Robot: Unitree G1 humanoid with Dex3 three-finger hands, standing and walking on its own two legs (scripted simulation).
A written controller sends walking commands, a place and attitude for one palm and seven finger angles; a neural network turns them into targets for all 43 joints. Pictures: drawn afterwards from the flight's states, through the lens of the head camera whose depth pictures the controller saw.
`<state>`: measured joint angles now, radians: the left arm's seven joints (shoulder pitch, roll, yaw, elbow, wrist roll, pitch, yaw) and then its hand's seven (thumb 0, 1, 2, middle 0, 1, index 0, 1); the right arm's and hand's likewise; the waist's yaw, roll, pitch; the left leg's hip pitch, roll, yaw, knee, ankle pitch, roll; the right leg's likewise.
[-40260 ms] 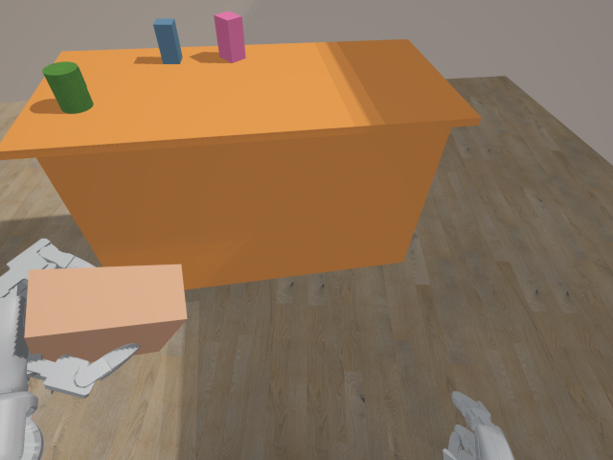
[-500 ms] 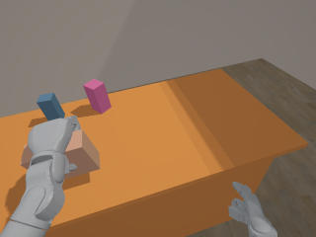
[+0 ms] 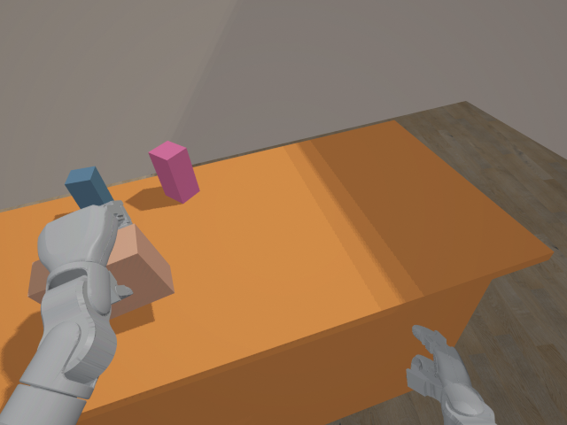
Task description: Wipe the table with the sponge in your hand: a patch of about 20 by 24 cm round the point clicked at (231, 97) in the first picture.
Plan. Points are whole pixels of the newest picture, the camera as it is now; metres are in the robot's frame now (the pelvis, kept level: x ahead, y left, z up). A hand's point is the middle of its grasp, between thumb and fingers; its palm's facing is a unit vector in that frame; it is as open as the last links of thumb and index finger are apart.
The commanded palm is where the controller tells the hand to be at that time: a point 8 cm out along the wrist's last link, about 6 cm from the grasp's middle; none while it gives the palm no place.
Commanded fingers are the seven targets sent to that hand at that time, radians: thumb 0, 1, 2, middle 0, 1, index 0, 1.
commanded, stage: lower the sponge onto the table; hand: left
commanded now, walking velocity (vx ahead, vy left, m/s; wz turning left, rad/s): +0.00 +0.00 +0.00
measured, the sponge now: (115, 284) +0.26 +0.31 +0.08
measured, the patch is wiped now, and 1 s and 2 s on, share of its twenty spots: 0.00 0.10 0.40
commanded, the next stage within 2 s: wipe forward along the first lane in 1.00 s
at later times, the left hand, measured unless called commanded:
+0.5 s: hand (123, 282) +0.24 +0.27 +0.11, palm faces +0.12 -0.19 -0.97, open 9.8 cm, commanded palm +0.20 +0.26 +0.17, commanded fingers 0.00 0.10 1.30 -1.20 -1.60 -1.20 -1.60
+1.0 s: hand (135, 302) +0.23 +0.26 +0.08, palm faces -0.04 -0.11 -0.99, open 9.8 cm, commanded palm +0.21 +0.26 +0.15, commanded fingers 0.00 0.10 1.30 -1.20 -1.60 -1.20 -1.60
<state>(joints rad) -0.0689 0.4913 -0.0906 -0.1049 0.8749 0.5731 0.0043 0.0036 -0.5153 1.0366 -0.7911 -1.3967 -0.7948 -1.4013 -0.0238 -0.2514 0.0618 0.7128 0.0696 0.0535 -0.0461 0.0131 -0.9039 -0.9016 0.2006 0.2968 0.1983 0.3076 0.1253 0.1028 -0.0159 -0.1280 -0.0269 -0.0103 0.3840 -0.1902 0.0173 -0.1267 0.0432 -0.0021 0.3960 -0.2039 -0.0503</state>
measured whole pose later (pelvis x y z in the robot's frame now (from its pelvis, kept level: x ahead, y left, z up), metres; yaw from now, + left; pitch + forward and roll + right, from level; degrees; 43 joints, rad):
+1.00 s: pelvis +0.00 +0.00 +0.00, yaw +0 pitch -4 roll +0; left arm 0.07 0.45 -0.18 -0.10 0.94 0.48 -0.04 0.00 -0.51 1.04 -0.79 -1.40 -0.79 -1.41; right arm -0.02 -0.27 0.05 0.69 0.05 0.05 -0.06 0.01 -0.90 -0.90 0.20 0.30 0.20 0.30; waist 0.12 0.10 -0.01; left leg -0.14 -0.03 -0.01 0.41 -0.20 0.02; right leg -0.14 0.05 0.00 0.42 -0.21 -0.05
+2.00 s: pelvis +0.01 +0.01 +0.00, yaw +1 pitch +2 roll +0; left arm -0.29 0.48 -0.09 0.35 0.96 0.36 0.01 0.00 -0.54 1.05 -0.80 -1.39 -0.81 -1.39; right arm 0.07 -0.27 0.03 0.72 0.07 0.06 -0.09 0.01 -0.90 -0.90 0.20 0.30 0.20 0.30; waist 0.08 0.07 -0.05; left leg -0.25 -0.04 -0.03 0.43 -0.21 0.03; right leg -0.23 0.03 -0.02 0.42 -0.22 -0.04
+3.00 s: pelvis +0.02 +0.03 +0.00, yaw +1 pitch +8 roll -1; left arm -0.58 0.56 -0.05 0.72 0.99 0.18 0.06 0.01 -0.53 1.06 -0.79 -1.40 -0.79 -1.41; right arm 0.22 -0.29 -0.02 0.75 0.08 0.08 -0.07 0.01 -0.91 -0.90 0.20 0.30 0.20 0.30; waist 0.02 0.06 -0.08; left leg -0.37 -0.05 -0.02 0.47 -0.24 0.05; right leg -0.33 0.03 -0.01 0.42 -0.22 -0.01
